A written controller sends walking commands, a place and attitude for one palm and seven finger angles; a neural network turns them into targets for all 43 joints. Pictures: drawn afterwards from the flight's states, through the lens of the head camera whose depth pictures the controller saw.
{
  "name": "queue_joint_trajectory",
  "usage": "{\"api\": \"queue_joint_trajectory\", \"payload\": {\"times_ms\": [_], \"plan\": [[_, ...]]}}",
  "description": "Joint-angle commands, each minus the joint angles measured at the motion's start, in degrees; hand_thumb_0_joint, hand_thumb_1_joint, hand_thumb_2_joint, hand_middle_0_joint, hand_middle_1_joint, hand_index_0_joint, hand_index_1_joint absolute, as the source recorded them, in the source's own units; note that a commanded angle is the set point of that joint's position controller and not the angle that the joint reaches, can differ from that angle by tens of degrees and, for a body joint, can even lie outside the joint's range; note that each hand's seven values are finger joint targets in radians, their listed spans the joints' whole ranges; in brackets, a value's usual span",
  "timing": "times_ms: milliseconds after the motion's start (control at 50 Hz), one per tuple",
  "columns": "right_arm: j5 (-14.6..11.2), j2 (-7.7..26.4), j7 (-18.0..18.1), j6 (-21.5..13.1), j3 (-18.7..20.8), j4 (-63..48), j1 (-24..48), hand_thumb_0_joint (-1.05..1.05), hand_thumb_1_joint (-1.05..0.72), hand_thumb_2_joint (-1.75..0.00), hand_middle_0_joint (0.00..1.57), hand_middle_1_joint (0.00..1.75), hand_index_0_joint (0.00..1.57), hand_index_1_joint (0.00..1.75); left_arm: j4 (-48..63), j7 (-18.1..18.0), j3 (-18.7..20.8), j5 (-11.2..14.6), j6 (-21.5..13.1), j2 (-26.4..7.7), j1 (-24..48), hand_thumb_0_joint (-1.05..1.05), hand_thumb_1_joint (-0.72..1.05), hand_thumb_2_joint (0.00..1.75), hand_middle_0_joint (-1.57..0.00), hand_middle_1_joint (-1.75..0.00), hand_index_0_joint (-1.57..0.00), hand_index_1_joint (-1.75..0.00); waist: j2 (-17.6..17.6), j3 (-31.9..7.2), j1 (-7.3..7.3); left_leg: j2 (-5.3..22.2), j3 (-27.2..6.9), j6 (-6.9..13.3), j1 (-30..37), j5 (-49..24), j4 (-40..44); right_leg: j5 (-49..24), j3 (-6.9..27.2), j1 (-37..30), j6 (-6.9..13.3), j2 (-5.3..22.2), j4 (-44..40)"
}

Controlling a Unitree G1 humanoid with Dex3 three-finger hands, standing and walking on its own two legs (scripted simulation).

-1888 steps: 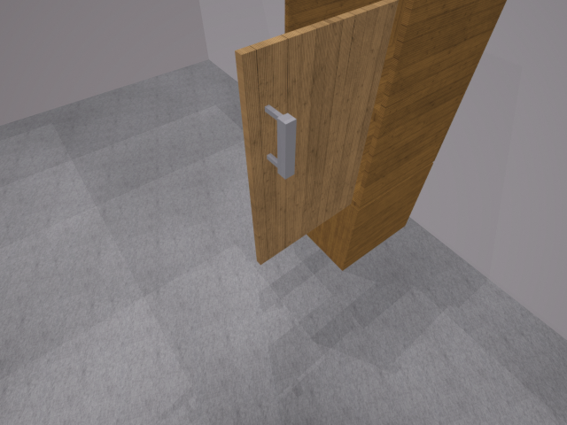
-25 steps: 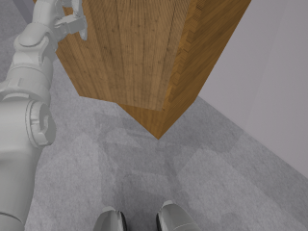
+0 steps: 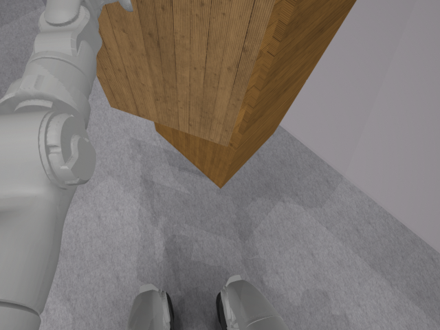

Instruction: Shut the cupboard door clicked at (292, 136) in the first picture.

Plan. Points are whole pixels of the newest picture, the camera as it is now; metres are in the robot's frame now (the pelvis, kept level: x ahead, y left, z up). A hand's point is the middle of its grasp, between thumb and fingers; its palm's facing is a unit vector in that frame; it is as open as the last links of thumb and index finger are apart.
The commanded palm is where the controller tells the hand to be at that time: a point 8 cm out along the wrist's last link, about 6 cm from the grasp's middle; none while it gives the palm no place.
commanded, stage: pull the fist back off the door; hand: left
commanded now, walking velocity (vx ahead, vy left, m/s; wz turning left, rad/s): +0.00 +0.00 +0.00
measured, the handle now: out of the picture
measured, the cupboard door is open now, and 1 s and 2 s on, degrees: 24 23 23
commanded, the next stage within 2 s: draw the hand back to the body in 0.76 s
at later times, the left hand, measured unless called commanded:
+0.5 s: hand (132, 5) +0.56 +0.03 +0.17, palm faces +0.05 -1.00 -0.02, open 3.1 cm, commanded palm +0.52 +0.08 +0.16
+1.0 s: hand (134, 31) +0.50 +0.03 +0.18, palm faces +0.04 -1.00 +0.00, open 3.1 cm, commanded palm +0.45 +0.10 +0.17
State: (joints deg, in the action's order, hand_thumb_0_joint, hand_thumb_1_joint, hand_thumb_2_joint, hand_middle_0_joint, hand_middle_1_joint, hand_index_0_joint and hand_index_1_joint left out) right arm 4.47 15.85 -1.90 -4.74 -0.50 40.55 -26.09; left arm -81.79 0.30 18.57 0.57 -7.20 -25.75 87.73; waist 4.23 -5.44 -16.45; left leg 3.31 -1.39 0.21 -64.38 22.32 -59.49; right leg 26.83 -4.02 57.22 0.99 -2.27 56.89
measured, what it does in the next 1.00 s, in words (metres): stands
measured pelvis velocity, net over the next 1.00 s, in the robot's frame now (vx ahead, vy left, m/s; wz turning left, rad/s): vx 0.02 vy -0.01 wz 0.00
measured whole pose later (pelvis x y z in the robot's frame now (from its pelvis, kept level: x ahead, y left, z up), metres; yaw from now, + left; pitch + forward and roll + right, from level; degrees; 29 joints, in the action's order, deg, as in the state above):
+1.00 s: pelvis +0.02 -0.01 +0.04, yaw +0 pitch +13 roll +0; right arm 1.4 13.1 -3.3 -0.5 0.8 38.2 -19.7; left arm -62.6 -9.8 11.8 2.1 -18.9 -6.3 53.1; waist 2.9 -6.8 -7.1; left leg 2.4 1.9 -0.7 -38.3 18.8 -44.2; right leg 24.2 -0.8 34.1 1.7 -1.4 45.4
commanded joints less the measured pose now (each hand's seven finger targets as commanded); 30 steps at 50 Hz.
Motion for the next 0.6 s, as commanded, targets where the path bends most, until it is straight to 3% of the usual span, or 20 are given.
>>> {"api": "queue_joint_trajectory", "payload": {"times_ms": [0,40,60,80,120,180,260,300,320,380,440,460,520,580], "plan": [[3.23,8.92,-4.03,0.06,3.81,-0.14,-18.00,0.00,-0.90,-0.90,0.20,0.30,0.20,0.30,16.64,-18.94,0.61,-8.89,-7.41,-3.46,33.28,0.00,0.90,0.90,-1.30,-1.50,-1.30,-1.50,8.76,-35.47,-4.36,-1.05,-4.69,1.26,35.65,-22.93,1.32,-17.87,0.68,-0.06,-0.96,-1.03,-6.79],[3.04,9.22,-5.06,0.89,4.55,-0.44,-18.39,0.00,-0.90,-0.90,0.20,0.30,0.20,0.30,16.16,-18.74,-2.53,-11.46,-8.79,-1.81,31.35,0.00,0.90,0.90,-1.30,-1.50,-1.30,-1.50,8.12,-36.18,-4.34,-1.39,-4.26,1.24,37.17,-23.89,2.45,-19.17,0.84,-2.15,-0.67,-1.31,-7.73],[2.81,9.52,-5.07,1.38,4.67,-0.74,-18.48,0.00,-0.90,-0.90,0.20,0.30,0.20,0.30,16.75,-17.58,-2.39,-11.35,-8.91,-3.26,31.18,0.00,0.90,0.90,-1.30,-1.50,-1.30,-1.50,7.30,-37.33,-3.98,-1.73,-3.61,1.40,36.95,-23.36,3.01,-20.29,1.17,-5.05,-0.58,-1.26,-8.34],[2.30,9.66,-4.85,2.05,4.77,-1.12,-18.44,0.00,-0.90,-0.90,0.20,0.30,0.20,0.30,16.20,-16.15,-1.92,-10.86,-8.44,-4.63,29.49,0.00,0.90,0.90,-1.30,-1.50,-1.30,-1.50,6.88,-38.00,-3.17,-2.01,-3.05,1.44,37.00,-23.30,3.98,-21.82,1.42,-8.04,-0.39,-1.28,-9.01],[1.45,9.48,-4.33,3.07,4.64,-2.06,-18.16,0.00,-0.90,-0.90,0.20,0.30,0.20,0.30,17.29,-13.28,-1.87,-8.48,-7.56,-4.19,27.18,0.00,0.90,0.90,-1.30,-1.50,-1.30,-1.50,7.40,-38.58,-1.75,-2.52,-2.33,1.44,38.09,-24.09,5.65,-24.65,1.64,-12.01,-0.12,-1.43,-10.19],[0.54,9.06,-3.49,3.73,4.30,-2.75,-17.68,0.00,-0.90,-0.90,0.20,0.30,0.20,0.30,17.89,-11.49,0.75,-4.63,-7.25,-4.95,23.38,0.00,0.90,0.90,-1.30,-1.50,-1.30,-1.50,2.54,-36.09,-0.56,-2.77,-1.19,1.75,36.43,-22.24,8.30,-26.59,1.90,-17.88,-0.63,-1.69,-12.74],[0.46,7.91,-3.67,3.13,4.78,-3.26,-16.52,0.00,-0.90,-0.90,0.20,0.30,0.20,0.30,23.81,-12.04,-0.32,-2.83,-12.34,-0.32,15.77,0.00,0.90,0.90,-1.30,-1.50,-1.30,-1.50,2.68,-34.86,1.62,-2.98,-0.08,1.44,39.81,-25.37,9.84,-30.60,1.84,-20.48,-0.61,-1.91,-13.88],[0.43,7.97,-3.91,3.16,5.00,-2.89,-16.38,0.00,-0.90,-0.90,0.20,0.30,0.20,0.30,21.92,-12.20,-0.23,-3.01,-13.29,0.42,10.90,0.00,0.90,0.90,-1.30,-1.50,-1.30,-1.50,-1.94,-30.57,1.94,-3.23,0.64,1.69,37.16,-23.65,10.90,-31.43,1.91,-22.44,-0.87,-1.88,-14.72],[0.24,8.09,-3.73,3.35,5.06,-3.07,-16.18,0.00,-0.90,-0.90,0.20,0.30,0.20,0.30,21.74,-12.18,0.65,-3.03,-13.61,-0.44,7.84,0.00,0.90,0.90,-1.30,-1.50,-1.30,-1.50,-1.07,-30.26,3.16,-3.47,1.20,1.63,37.34,-23.99,11.52,-32.52,2.25,-23.99,-0.72,-1.70,-14.96],[-0.39,7.70,-3.86,3.88,5.43,-3.84,-14.32,0.00,-0.90,-0.90,0.20,0.30,0.20,0.30,22.61,-11.59,-2.08,-2.68,-13.51,3.62,2.89,0.00,0.90,0.90,-1.30,-1.50,-1.30,-1.50,-3.41,-27.19,3.78,-3.95,2.34,1.76,37.20,-23.84,12.70,-35.45,2.50,-25.86,-0.95,-1.45,-15.95],[-1.20,7.54,-3.34,4.19,5.67,-4.44,-12.45,0.00,-0.90,-0.90,0.20,0.30,0.20,0.30,25.96,-10.97,-1.46,-0.95,-14.04,3.99,-0.81,0.00,0.90,0.90,-1.30,-1.50,-1.30,-1.50,-3.91,-27.02,5.50,-4.18,2.89,1.66,39.29,-25.22,13.57,-38.38,2.70,-28.39,-0.89,-1.28,-16.28],[-1.27,7.19,-3.34,4.22,5.67,-4.73,-11.38,0.00,-0.90,-0.90,0.20,0.30,0.20,0.30,27.55,-10.57,-3.65,-0.52,-14.17,6.50,-1.67,0.00,0.90,0.90,-1.30,-1.50,-1.30,-1.50,-3.34,-26.20,5.63,-4.25,3.05,1.61,40.11,-24.84,13.97,-38.18,2.65,-28.36,-0.90,-1.34,-16.55],[-1.90,6.77,-2.81,4.13,5.79,-4.71,-9.43,0.00,-0.90,-0.90,0.20,0.30,0.20,0.30,31.07,-10.21,-6.35,0.16,-15.18,9.13,-2.00,0.00,0.90,0.90,-1.30,-1.50,-1.30,-1.50,-3.23,-24.57,5.56,-4.23,3.24,1.69,42.18,-24.42,14.21,-37.53,2.73,-28.02,-0.93,-1.19,-17.06],[-2.44,6.46,-2.52,3.51,6.12,-4.63,-6.89,0.00,-0.90,-0.90,0.20,0.30,0.20,0.30,35.38,-10.18,-9.65,0.98,-16.28,13.05,-1.10,0.00,0.90,0.90,-1.30,-1.50,-1.30,-1.50,-1.82,-26.36,5.54,-3.97,2.53,1.41,46.09,-24.78,14.18,-35.83,2.49,-25.99,-0.92,-1.10,-16.87]]}}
